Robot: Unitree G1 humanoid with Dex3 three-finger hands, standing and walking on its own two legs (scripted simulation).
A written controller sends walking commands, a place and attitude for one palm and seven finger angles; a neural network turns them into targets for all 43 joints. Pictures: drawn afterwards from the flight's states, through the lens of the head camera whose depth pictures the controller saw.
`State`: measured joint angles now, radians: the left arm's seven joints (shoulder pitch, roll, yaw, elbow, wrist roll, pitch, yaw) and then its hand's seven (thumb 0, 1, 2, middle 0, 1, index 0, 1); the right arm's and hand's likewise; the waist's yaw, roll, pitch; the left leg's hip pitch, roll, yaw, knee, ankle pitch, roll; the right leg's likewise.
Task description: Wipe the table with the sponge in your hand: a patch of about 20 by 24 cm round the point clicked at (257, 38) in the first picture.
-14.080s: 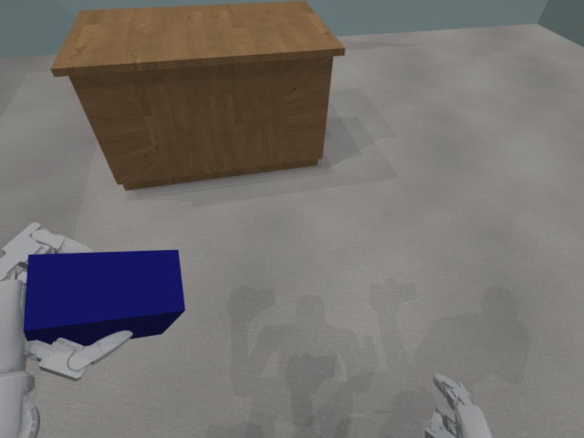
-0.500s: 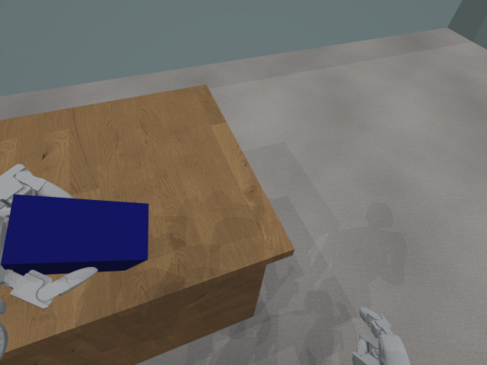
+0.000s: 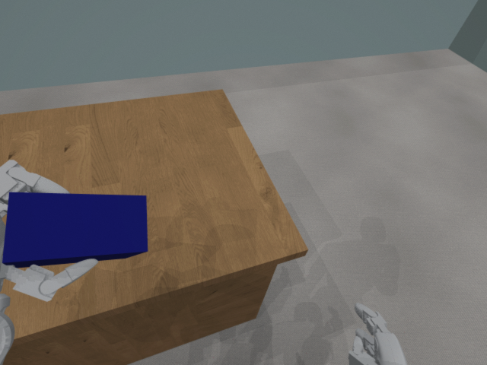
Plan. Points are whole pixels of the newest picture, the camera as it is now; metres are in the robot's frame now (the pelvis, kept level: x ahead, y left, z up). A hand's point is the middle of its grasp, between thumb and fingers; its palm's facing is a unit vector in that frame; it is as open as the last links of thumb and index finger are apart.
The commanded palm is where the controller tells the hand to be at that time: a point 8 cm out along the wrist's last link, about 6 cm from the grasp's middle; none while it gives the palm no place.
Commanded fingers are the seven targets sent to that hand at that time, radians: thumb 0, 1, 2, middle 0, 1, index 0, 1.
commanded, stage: come to a stop and stand still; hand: left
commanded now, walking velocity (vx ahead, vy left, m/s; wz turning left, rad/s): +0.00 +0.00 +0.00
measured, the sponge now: (99, 231) +0.24 +0.21 +0.15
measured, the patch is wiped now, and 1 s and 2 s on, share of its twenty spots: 0.00 0.00 0.00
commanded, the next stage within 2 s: look again from close up in 0.42 s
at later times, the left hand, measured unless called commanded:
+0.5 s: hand (50, 220) +0.23 +0.27 +0.16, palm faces +0.36 -0.85 -0.38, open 10.6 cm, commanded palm +0.17 +0.30 +0.18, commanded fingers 0.00 0.10 1.30 -1.20 -1.60 -1.20 -1.60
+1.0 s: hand (44, 189) +0.26 +0.28 +0.19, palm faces +0.38 -0.78 -0.50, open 10.6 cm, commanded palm +0.18 +0.29 +0.18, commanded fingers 0.00 0.10 1.30 -1.20 -1.60 -1.20 -1.60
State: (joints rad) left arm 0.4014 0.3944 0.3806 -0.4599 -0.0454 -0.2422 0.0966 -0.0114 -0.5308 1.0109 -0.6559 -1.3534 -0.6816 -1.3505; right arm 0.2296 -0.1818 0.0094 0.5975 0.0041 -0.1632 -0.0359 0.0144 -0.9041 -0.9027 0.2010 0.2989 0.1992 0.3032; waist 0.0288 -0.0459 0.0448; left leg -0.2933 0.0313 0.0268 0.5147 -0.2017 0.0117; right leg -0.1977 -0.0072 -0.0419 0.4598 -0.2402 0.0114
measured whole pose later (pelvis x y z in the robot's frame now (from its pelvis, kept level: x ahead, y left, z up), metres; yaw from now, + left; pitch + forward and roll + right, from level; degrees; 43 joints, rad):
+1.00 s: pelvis +0.01 +0.01 +0.00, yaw +1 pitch -1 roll -1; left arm 0.19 0.51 0.36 -0.37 0.02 -0.14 0.04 -0.01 -0.53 1.01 -0.66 -1.35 -0.68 -1.35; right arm 0.22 -0.21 0.03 0.58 -0.01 -0.14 -0.05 0.01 -0.90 -0.90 0.20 0.30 0.20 0.30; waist 0.06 -0.02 0.07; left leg -0.27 0.00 0.02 0.50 -0.21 0.02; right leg -0.18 -0.03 -0.04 0.47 -0.26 0.01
